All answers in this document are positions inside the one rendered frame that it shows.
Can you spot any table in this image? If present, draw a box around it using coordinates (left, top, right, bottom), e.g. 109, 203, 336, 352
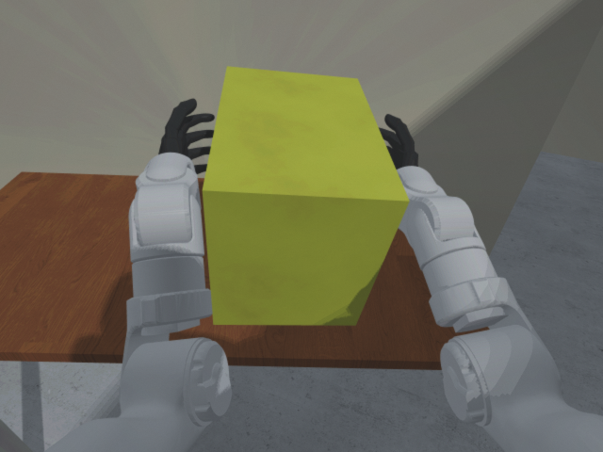
0, 172, 490, 452

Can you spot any left robot upper arm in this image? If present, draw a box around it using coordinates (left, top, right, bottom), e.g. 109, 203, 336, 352
44, 337, 232, 452

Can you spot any left robot forearm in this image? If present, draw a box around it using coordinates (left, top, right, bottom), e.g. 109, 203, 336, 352
119, 153, 213, 410

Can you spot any left robot hand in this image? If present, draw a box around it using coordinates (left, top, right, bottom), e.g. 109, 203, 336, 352
158, 99, 215, 174

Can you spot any right robot upper arm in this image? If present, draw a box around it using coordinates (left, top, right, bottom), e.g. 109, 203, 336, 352
440, 325, 603, 452

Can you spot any right robot hand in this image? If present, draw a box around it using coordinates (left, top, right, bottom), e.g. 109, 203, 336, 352
379, 114, 418, 170

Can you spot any right robot forearm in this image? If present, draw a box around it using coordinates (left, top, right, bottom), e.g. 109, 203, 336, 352
397, 166, 562, 390

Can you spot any carton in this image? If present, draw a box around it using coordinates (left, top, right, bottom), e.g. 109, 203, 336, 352
203, 66, 409, 326

